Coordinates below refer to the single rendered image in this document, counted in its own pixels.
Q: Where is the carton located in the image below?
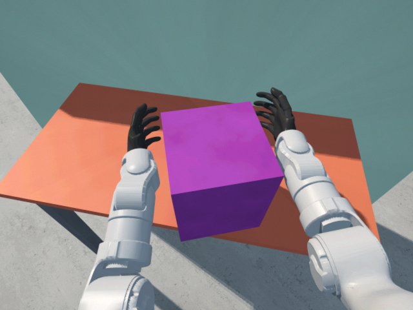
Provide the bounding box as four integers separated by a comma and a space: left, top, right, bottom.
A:
161, 101, 284, 242

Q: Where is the robot right upper arm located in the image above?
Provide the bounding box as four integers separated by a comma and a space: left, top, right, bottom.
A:
307, 225, 413, 310

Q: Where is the left robot forearm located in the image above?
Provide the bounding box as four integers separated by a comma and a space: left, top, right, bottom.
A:
78, 149, 160, 310

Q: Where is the right robot hand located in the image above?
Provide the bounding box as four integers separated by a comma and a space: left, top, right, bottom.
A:
254, 87, 296, 141

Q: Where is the left robot hand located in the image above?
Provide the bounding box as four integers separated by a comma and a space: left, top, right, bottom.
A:
127, 103, 161, 152

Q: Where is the table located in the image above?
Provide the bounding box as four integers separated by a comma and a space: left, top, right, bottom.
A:
0, 83, 380, 256

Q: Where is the robot left upper arm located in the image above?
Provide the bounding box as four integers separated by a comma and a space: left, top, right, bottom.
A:
79, 275, 155, 310

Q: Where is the right robot forearm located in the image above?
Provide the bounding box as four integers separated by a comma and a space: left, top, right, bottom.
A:
274, 130, 392, 279

